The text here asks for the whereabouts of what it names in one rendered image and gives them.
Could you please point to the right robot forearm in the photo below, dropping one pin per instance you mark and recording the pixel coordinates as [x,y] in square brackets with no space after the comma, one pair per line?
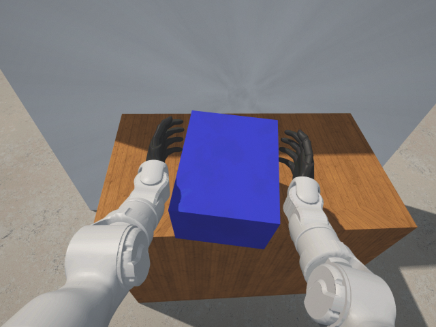
[314,238]

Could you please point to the robot left upper arm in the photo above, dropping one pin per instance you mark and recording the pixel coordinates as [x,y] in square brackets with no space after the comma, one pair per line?
[103,263]

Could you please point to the left robot forearm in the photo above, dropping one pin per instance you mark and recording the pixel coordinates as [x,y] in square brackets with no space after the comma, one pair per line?
[145,205]

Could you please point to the carton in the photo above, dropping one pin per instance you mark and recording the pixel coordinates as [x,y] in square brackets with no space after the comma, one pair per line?
[227,184]

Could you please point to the robot right hand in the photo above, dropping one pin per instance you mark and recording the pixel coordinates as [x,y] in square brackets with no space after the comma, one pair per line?
[303,164]

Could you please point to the robot right upper arm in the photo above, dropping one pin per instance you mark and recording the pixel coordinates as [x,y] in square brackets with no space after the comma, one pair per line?
[341,296]

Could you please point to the pedestal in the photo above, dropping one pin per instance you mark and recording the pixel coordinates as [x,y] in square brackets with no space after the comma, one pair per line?
[360,202]

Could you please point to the robot left hand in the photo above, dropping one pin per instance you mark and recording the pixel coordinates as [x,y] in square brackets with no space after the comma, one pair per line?
[159,143]

